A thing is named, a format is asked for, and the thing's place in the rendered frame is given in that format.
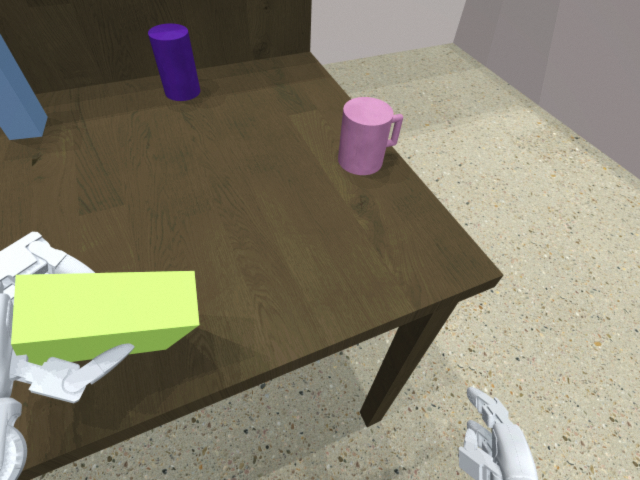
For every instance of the robot right hand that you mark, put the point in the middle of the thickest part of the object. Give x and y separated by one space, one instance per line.
504 453

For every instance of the robot left hand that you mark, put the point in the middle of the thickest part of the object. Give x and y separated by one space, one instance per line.
56 378

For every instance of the left robot forearm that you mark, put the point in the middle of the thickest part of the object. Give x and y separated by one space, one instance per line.
13 447

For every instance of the table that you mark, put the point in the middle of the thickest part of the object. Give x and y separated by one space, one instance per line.
295 258

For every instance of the sponge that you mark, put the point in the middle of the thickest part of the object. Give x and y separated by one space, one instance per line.
76 317

